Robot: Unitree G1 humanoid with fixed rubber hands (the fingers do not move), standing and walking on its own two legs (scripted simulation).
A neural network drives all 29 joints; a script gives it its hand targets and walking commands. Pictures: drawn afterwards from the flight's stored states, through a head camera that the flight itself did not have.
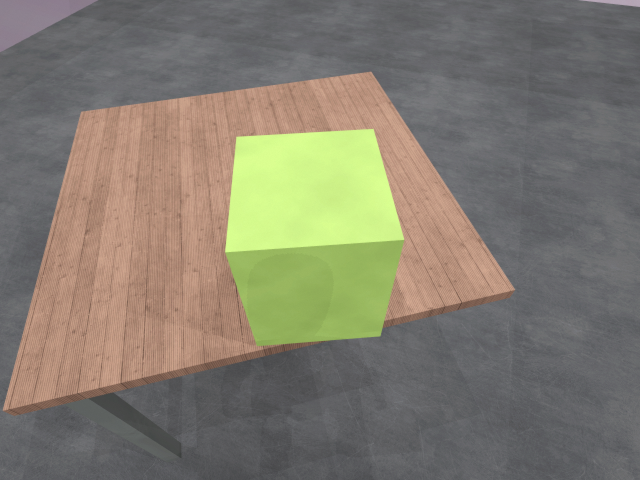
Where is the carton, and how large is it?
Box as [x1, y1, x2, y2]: [225, 129, 403, 345]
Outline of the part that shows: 373,129 236,137 225,252 257,345 380,335 403,242 403,237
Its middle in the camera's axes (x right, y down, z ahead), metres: -0.01 +0.01 +0.59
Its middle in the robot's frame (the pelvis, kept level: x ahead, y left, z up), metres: +0.43 +0.03 +0.01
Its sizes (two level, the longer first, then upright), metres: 0.210 0.200 0.250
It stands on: a table, 0.65 m high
